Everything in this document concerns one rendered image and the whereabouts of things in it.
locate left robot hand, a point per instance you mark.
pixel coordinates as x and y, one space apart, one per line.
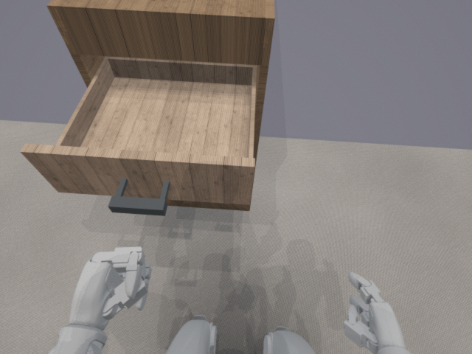
124 272

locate cabinet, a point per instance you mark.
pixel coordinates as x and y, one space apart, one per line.
210 31

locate drawer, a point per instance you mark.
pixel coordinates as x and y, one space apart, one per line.
150 121

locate left robot thigh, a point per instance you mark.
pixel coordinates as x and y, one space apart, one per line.
195 337

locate robot left forearm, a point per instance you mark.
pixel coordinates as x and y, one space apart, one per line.
79 339

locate right robot hand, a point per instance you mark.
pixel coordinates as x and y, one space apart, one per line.
379 327

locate handle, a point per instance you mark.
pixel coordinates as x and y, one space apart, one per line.
142 206

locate left robot shin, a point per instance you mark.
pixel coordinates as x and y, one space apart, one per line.
199 317

